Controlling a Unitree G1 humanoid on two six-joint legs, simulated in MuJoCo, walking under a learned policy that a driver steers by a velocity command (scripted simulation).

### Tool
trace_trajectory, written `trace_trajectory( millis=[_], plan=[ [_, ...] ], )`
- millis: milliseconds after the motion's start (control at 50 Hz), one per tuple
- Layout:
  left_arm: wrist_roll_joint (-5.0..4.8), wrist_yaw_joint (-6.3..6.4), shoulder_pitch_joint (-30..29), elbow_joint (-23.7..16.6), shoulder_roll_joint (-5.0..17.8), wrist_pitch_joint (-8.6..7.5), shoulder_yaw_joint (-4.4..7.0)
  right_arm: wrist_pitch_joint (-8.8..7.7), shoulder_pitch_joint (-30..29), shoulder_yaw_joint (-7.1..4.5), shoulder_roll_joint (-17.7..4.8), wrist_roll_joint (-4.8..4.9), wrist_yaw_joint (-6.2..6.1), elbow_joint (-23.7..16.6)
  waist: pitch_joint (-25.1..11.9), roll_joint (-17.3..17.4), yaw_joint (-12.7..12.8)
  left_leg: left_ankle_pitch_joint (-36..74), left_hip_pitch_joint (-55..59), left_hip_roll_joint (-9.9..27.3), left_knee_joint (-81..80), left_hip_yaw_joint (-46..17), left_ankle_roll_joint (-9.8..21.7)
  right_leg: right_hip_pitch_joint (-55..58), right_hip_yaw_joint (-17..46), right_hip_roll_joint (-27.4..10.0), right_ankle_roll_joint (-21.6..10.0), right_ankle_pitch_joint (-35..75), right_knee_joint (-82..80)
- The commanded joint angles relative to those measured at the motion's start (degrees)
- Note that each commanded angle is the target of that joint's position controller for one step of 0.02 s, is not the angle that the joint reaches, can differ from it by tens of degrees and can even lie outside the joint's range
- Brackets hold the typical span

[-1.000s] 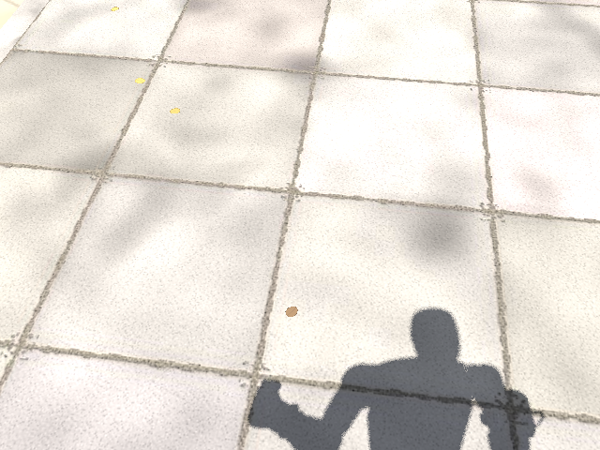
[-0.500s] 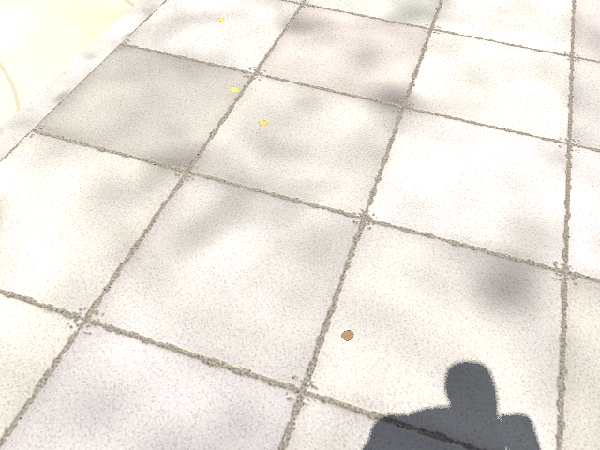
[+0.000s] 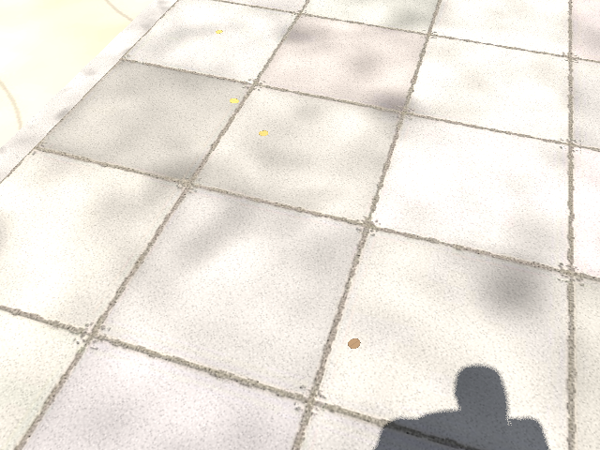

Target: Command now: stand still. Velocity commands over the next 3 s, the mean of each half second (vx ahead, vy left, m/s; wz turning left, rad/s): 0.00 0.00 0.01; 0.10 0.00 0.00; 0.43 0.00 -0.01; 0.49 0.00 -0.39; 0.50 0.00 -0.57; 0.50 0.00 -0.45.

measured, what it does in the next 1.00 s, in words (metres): shifts its weight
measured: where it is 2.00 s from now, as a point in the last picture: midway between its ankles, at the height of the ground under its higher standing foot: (342, 445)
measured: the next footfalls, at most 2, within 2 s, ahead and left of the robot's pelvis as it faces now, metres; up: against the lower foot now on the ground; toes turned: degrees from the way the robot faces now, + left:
left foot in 1.46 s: +0.43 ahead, +0.07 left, +0.00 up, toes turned +1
right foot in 2.00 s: +0.71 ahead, -0.20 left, +0.00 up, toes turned -18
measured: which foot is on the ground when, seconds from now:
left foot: down 0.00-0.98, up 1.00-1.00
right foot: down 0.00-1.00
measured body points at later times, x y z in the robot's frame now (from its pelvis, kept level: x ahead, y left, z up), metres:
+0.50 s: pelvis +0.00 -0.01 +0.00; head +0.00 -0.01 +0.45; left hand +0.02 +0.25 -0.15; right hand +0.05 -0.26 -0.14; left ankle -0.02 +0.10 -0.74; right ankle -0.01 -0.16 -0.74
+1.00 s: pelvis +0.03 -0.04 -0.01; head +0.03 -0.06 +0.44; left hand +0.03 +0.21 -0.15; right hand +0.02 -0.30 -0.17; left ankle -0.02 +0.10 -0.73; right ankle +0.01 -0.14 -0.74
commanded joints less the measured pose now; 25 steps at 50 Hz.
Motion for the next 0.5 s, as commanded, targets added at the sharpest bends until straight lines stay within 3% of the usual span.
trace_trajectory(
  millis=[20,500],
  plan=[
    [-0.07,0.34,1.0,-1.0,6.6,-0.37,1.39,-0.74,0.1,-1.46,-6.1,0.1,-0.34,-1.6,-1.2,0.7,0.1,14.7,-2.0,4.1,-5.4,-3.8,1.0,1.6,-0.2,0.2,-0.4,10.0,-2.2],
    [-0.22,0.78,3.9,6.9,3.7,-0.06,0.61,-0.54,2.8,-0.53,-5.2,0.55,-1.17,8.9,1.0,0.2,-0.2,11.0,-2.7,2.9,-6.0,-1.8,0.0,0.3,-1.1,1.4,-1.3,7.9,-3.2]
  ],
)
